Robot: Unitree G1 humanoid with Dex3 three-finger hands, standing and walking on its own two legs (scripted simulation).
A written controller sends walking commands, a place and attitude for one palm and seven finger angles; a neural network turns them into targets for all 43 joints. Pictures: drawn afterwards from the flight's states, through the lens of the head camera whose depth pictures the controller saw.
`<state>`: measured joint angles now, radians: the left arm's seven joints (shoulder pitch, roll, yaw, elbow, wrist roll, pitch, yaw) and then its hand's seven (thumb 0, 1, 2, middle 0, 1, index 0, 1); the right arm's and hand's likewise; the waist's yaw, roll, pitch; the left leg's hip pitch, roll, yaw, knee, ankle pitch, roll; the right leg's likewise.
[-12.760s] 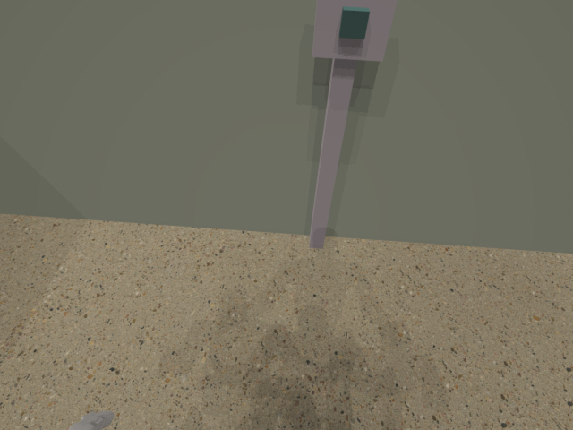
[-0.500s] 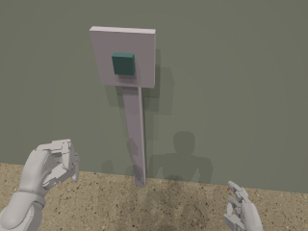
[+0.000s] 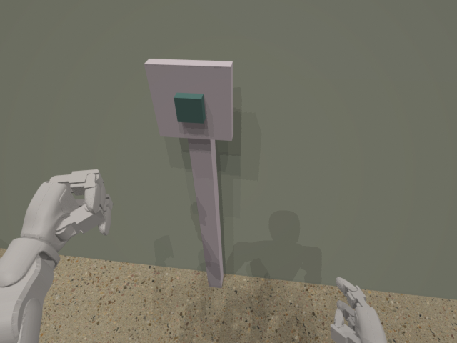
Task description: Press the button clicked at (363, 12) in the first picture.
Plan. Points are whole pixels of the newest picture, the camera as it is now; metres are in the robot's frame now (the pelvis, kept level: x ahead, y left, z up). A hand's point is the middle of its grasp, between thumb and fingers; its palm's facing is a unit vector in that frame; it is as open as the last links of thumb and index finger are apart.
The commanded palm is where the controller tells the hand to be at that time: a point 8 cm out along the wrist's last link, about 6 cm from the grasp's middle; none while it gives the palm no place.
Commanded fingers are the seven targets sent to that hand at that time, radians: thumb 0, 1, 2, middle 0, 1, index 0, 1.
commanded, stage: raise the hand and make a fist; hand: left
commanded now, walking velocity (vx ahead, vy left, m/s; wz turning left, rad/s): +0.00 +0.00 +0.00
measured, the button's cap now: (190, 107) +0.54 +0.15 +0.18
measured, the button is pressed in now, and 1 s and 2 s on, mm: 0 0 0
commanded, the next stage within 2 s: aim a knuckle at the button in 0.28 s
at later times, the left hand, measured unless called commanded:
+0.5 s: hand (117, 213) +0.25 +0.20 +0.16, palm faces +0.03 -1.00 -0.07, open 3.1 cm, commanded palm +0.23 +0.24 +0.17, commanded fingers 0.00 0.90 0.90 -1.30 -1.50 -1.30 -1.50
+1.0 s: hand (153, 174) +0.34 +0.18 +0.15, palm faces -0.01 -1.00 -0.02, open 3.1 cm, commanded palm +0.32 +0.22 +0.16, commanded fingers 0.00 0.90 0.90 -1.30 -1.50 -1.30 -1.50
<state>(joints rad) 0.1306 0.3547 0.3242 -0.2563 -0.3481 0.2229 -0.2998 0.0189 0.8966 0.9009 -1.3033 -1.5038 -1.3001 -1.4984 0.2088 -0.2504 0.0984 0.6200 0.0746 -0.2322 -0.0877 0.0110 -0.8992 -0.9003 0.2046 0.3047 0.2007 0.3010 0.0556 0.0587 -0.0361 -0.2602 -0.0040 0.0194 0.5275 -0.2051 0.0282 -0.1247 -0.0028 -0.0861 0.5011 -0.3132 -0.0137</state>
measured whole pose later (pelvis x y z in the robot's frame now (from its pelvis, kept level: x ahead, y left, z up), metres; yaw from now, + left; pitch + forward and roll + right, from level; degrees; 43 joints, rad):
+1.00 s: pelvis +0.02 -0.01 +0.00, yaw -1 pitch -1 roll +0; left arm -0.18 0.29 0.23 0.09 -0.26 0.15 -0.21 0.02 0.90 0.90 -1.30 -1.50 -1.30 -1.50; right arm 0.21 -0.25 0.06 0.64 0.07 -0.18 -0.09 0.01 -0.90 -0.90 0.20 0.30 0.20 0.30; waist 0.02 0.04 -0.03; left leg -0.29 0.00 0.04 0.54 -0.24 0.02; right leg -0.16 0.00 -0.07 0.52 -0.34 -0.02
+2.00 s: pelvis +0.02 -0.01 +0.00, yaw -3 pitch +2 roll +0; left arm -0.52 0.27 0.21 0.58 -0.18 -0.04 -0.10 0.02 0.90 0.90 -1.30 -1.50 -1.30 -1.50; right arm 0.32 -0.26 0.01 0.67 0.07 -0.05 -0.05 0.01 -0.90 -0.90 0.20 0.30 0.20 0.30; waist -0.03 0.04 -0.05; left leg -0.35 0.03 0.06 0.55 -0.24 0.01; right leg -0.24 0.02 -0.04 0.54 -0.34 -0.03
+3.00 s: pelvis +0.02 -0.01 -0.01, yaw -3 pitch +5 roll +0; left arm -0.80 0.29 0.24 0.92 -0.13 -0.13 -0.06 0.02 0.89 0.91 -1.30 -1.50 -1.30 -1.50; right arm 0.35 -0.26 0.02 0.69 0.05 -0.04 -0.03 0.01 -0.90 -0.90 0.20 0.30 0.20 0.30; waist -0.08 0.03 -0.05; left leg -0.44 0.03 0.06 0.59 -0.25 0.02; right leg -0.33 0.02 -0.04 0.58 -0.35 -0.03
